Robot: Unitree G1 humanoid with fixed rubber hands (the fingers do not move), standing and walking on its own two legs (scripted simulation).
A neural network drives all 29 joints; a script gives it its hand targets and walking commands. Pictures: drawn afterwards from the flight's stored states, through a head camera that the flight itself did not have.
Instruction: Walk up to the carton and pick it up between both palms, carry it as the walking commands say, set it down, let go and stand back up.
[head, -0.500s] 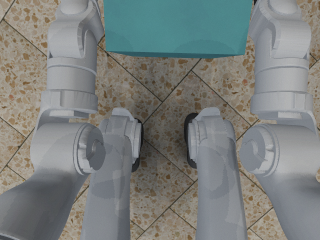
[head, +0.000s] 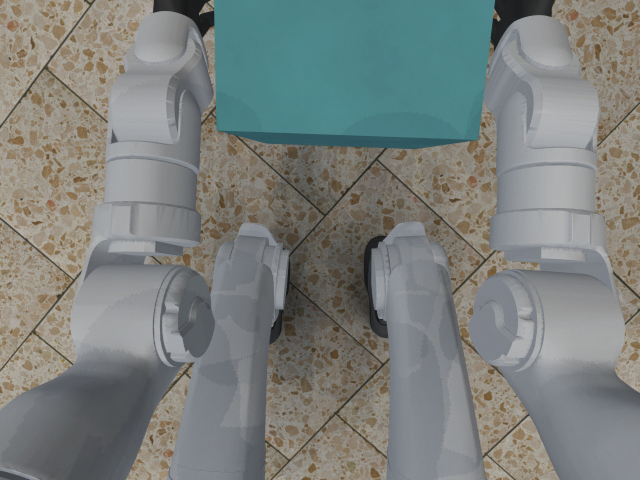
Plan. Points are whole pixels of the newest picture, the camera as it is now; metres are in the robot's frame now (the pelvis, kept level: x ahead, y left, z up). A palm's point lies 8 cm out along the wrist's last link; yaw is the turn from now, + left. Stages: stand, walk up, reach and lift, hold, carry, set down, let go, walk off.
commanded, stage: reach and lift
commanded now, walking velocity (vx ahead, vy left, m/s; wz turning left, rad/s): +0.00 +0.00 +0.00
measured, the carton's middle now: (348, 22) +0.56 -0.02 -0.16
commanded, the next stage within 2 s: none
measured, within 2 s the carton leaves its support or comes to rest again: neither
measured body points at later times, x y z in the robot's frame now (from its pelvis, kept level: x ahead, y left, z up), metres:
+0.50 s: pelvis +0.00 +0.00 +0.05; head +0.31 -0.02 +0.37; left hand +0.53 +0.13 -0.02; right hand +0.53 -0.17 -0.03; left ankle +0.14 +0.13 -0.47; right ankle +0.16 -0.11 -0.47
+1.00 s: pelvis +0.01 +0.00 +0.11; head +0.28 -0.02 +0.46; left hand +0.51 +0.14 +0.05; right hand +0.51 -0.16 +0.04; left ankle +0.14 +0.13 -0.47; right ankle +0.16 -0.11 -0.47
